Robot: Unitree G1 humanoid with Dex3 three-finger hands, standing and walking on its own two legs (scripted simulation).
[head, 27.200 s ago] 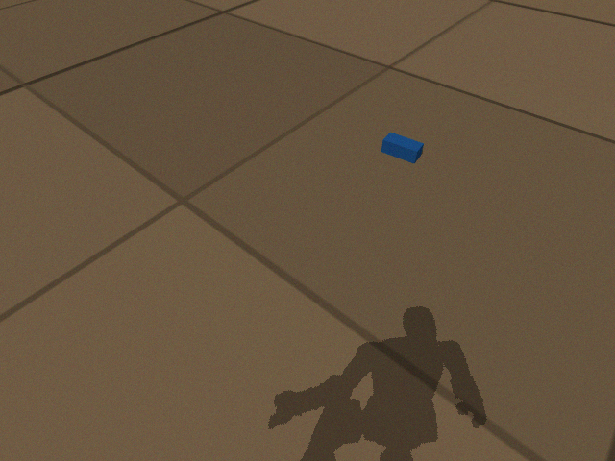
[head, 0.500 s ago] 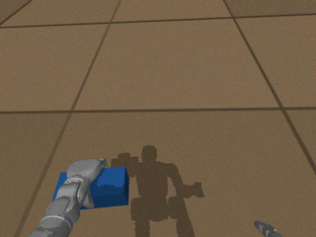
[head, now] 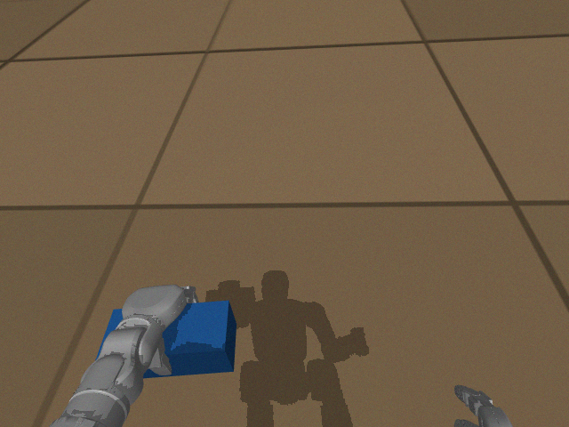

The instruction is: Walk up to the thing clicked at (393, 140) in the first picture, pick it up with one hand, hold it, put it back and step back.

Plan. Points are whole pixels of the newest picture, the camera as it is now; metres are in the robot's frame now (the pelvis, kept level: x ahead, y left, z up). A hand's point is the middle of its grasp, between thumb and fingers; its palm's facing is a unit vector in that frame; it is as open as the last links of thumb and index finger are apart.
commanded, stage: hold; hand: left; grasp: from above
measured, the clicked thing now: (172, 340) +0.29 +0.22 -0.08
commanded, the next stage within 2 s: crouch in 0.52 s
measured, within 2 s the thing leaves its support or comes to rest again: neither
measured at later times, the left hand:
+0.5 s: hand (161, 334) +0.28 +0.23 -0.05, palm faces -0.46 -0.07 -0.89, open 11.5 cm
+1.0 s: hand (169, 352) +0.28 +0.23 -0.11, palm faces -0.49 -0.04 -0.87, open 11.5 cm
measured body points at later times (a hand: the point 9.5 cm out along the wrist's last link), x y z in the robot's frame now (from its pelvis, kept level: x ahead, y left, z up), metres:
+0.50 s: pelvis +0.00 +0.00 +0.00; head +0.01 -0.02 +0.45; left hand +0.30 +0.23 +0.00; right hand +0.14 -0.26 -0.11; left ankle +0.02 +0.12 -0.74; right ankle +0.01 -0.14 -0.74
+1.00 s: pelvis +0.00 +0.00 -0.01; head +0.04 +0.00 +0.44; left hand +0.30 +0.23 -0.06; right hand +0.12 -0.27 -0.13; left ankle +0.02 +0.12 -0.73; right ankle +0.01 -0.14 -0.73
